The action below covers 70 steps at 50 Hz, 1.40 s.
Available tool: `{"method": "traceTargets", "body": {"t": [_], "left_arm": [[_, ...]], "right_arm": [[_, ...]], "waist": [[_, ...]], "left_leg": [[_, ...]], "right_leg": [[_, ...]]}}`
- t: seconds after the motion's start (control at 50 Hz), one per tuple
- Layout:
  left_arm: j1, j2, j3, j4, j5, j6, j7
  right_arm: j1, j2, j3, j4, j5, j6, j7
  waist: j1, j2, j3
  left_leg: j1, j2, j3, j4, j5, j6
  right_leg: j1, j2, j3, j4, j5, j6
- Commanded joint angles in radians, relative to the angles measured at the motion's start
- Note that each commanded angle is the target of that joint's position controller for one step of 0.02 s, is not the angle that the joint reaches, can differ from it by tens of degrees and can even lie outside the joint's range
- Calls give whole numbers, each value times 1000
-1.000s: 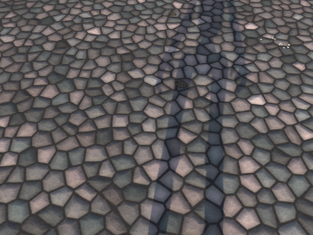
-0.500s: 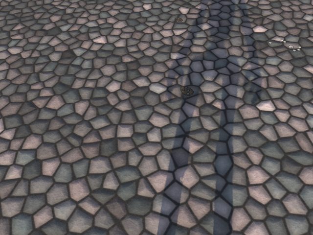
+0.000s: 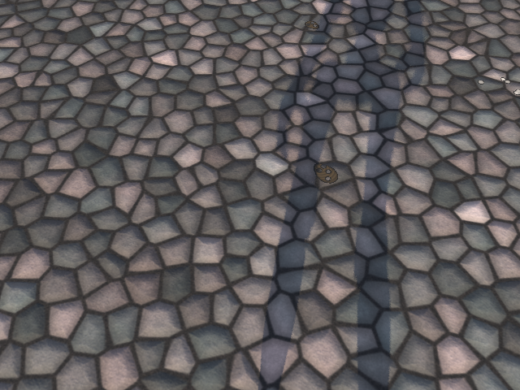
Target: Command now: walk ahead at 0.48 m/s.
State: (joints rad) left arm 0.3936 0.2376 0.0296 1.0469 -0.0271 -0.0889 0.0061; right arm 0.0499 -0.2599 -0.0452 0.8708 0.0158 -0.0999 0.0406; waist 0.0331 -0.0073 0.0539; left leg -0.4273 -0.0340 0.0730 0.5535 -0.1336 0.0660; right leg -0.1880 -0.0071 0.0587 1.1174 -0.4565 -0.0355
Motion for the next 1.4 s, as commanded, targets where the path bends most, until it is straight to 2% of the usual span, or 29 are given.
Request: {"method": "traceTargets", "body": {"t": [0.02, 0.04, 0.08, 0.1, 0.18, 0.26, 0.38, 0.42, 0.44, 0.46, 0.48, 0.5, 0.52, 0.56, 0.58, 0.62, 0.78, 0.9, 0.96, 1.0, 1.02, 1.04, 1.06, 1.08, 1.1, 1.12, 1.2, 1.3, 1.4], "left_arm": [[-54, 126, 33, -90, -6, -43, 10], [-34, 110, 36, -88, 4, -32, 11], [-21, 77, 37, -93, 5, -7, 15], [-41, 65, 36, -107, 5, 1, 16], [-219, 83, 40, -177, 24, 1, 13], [-370, 57, 25, -219, 17, -11, -5], [-474, 92, 26, -282, 5, -22, -40], [-366, 136, 47, -261, 5, -25, -42], [-206, 181, 73, -213, 7, -26, -35], [-10, 257, 96, -176, 23, -25, -24], [52, 315, 108, -151, 29, -17, -28], [39, 209, 79, -162, 24, -19, -28], [-47, 165, 64, -177, 24, -23, -23], [-169, 108, 48, -187, 33, -30, -28], [-198, 104, 46, -186, 42, -36, -26], [-204, 83, 44, -173, 40, -43, -28], [-156, 150, 65, -146, 41, -33, 13], [-55, 177, 79, -117, 19, 6, 21], [-93, 220, 91, -136, 11, 26, 28], [-132, 233, 91, -153, 5, 40, 32], [-123, 205, 79, -176, 24, 31, 33], [-44, 50, 32, -237, 38, -5, 15], [-150, 135, 45, -255, -3, -54, -3], [-232, 163, 52, -280, -34, -74, -11], [-231, 153, 50, -273, -18, -79, -5], [-231, 163, 60, -261, 16, -72, 5], [-218, 137, 65, -278, 37, -26, 7], [-403, 92, 45, -343, 36, -22, 1], [-492, 126, 50, -390, 19, -40, -21]], "right_arm": [[111, -102, -25, 0, -18, -17, 2], [106, -83, -19, 7, -29, -22, 6], [117, -62, -13, 27, -22, -22, 5], [130, -94, -19, 37, -20, -24, -1], [209, -132, -28, 60, -16, -15, -33], [291, -149, -30, 82, -4, -6, -44], [368, -163, -41, 122, 4, 26, -50], [332, -179, -46, 111, 2, 37, -51], [327, -155, -36, 105, -1, 42, -50], [330, -117, -16, 76, -18, 40, -49], [460, 24, 22, 73, -10, 21, -41], [405, -88, -3, 88, 18, 1, -40], [317, -147, -22, 58, 42, -10, -40], [235, -128, -32, 48, 23, -4, -55], [275, -107, -36, 53, 25, 11, -55], [300, -63, -34, 61, 25, 40, -51], [90, -39, -34, -33, 5, 48, -27], [-78, -25, -21, -133, 7, 49, 11], [-19, -70, -44, -154, 12, 55, 24], [231, -159, -95, -101, 18, 57, 14], [376, -252, -130, -69, 15, 68, -11], [329, -341, -139, -92, 15, 60, -14], [363, -251, -109, -106, -2, 51, -11], [332, -191, -93, -101, -8, 38, -12], [260, -157, -83, -112, 0, 28, -10], [195, -120, -72, -127, 2, 25, -11], [174, -146, -74, -147, -1, 19, -32], [247, -174, -81, -137, 8, 31, -55], [315, -162, -78, -117, 14, 45, -60]], "waist": [[-61, 15, -82], [-31, 39, -81], [-3, 51, -64], [3, 78, -39], [-36, 34, 13], [-89, 41, 19], [-92, 62, 25], [-18, 91, -49], [56, 79, -144], [122, -7, -301], [54, -269, -431], [91, -180, -407], [78, -145, -255], [18, -34, -114], [-22, -94, -108], [-40, -82, -68], [-11, -33, 14], [38, -24, 58], [-31, -79, -19], [-176, -73, -157], [-224, 47, -246], [-93, 288, -341], [-159, 149, -403], [-160, 109, -271], [-105, 10, -183], [-68, -13, -139], [-12, 13, -93], [-78, 70, -51], [-111, 103, -50]], "left_leg": [[360, 307, -439, -351, -22, 182], [293, 276, -368, -364, 80, 175], [234, 243, -300, -421, 42, 178], [201, 259, -284, -443, 55, 194], [241, 237, -216, -475, 88, 181], [273, 201, -134, -468, 126, 140], [502, 292, -155, -354, 238, 116], [522, 281, -133, -216, 506, 90], [458, 229, -107, -31, 585, 64], [245, 166, -70, 274, 350, 31], [-158, -23, -64, 619, -337, -32], [-258, 11, -215, 748, -445, -17], [-317, 58, -210, 769, -364, -2], [-245, 136, -184, 665, -215, -2], [-178, 166, -194, 640, -168, -7], [-140, 179, -188, 610, -142, -18], [-253, 164, -135, 255, 187, -41], [-313, 133, -38, 97, 106, -1], [-147, 47, 43, 91, -34, 51], [207, -36, 60, 13, -9, 115], [506, 91, -169, -22, -23, 174], [813, 346, -788, -160, -168, 389], [853, 370, -896, -276, -215, 373], [764, 340, -728, -273, -132, 318], [604, 291, -595, -267, -17, 276], [473, 253, -501, -280, 78, 249], [251, 198, -386, -335, 253, 245], [182, 118, -305, -327, 163, 172], [269, 155, -407, -242, 67, 141]], "right_leg": [[-430, -108, 31, 165, 145, -24], [-360, -133, 40, 132, 166, -25], [-340, -151, 28, 65, 177, -19], [-360, -158, 20, 21, 187, -6], [-489, -164, 0, -232, 394, 37], [-421, -106, -58, -483, 570, 38], [-440, -72, -51, -616, 448, -10], [-266, -23, -91, -638, 387, -45], [-37, -5, -100, -651, 404, -76], [288, -177, 86, -612, 415, -143], [612, -413, 558, -724, 205, -290], [581, -404, 626, -795, 116, -262], [451, -376, 457, -814, 175, -211], [196, -286, 225, -880, 360, -148], [124, -282, 171, -917, 364, -151], [47, -256, 80, -971, 396, -156], [83, -229, -171, -1024, 510, -126], [289, -287, -249, -937, 652, -110], [326, -294, -288, -757, 1097, -78], [225, -246, -320, -408, 1171, -32], [-31, -198, -321, -95, 814, 17], [-475, 41, -190, 272, -90, 81], [-599, 26, 34, 341, -119, 48], [-661, -23, 32, 303, -35, 17], [-614, -73, 32, 193, 47, 10], [-539, -103, 25, 106, 90, 16], [-411, -115, 5, -79, 168, 73], [-370, -44, -17, -458, 484, 98], [-323, -2, 8, -623, 516, 73]]}}
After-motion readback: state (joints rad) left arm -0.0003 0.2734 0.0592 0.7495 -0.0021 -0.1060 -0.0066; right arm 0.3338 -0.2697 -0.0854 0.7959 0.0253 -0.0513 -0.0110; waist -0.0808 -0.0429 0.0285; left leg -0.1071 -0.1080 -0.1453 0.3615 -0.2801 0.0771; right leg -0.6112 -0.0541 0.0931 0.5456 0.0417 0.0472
